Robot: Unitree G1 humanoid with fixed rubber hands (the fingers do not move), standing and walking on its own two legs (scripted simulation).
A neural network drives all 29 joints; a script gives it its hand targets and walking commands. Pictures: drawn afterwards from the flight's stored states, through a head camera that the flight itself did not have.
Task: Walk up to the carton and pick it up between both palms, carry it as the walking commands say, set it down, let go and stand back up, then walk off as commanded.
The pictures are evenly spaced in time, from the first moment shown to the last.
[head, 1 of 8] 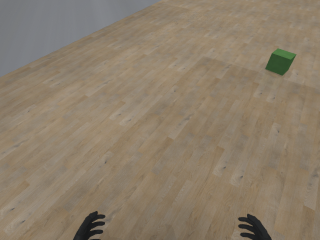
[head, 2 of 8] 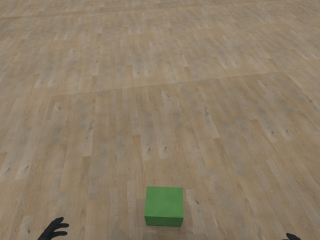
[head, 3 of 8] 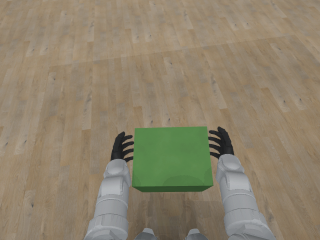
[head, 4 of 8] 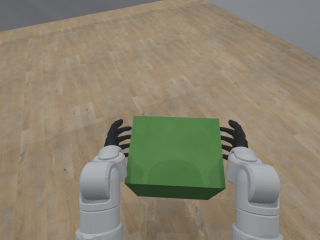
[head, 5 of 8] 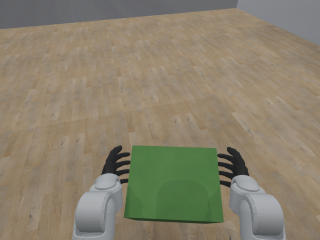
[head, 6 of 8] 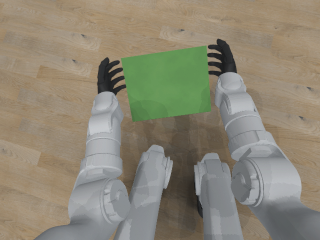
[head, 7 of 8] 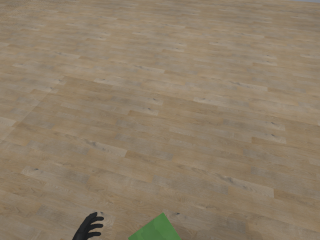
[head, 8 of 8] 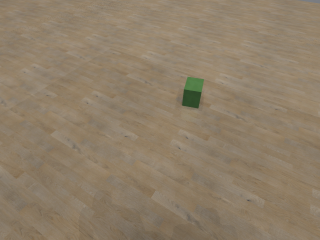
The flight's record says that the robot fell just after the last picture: no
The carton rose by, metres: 0.72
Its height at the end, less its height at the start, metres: +0.00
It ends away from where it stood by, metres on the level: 1.55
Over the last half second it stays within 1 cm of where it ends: yes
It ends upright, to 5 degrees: yes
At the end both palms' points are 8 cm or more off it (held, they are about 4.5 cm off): yes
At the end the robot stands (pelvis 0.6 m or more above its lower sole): yes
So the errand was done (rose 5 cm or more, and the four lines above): yes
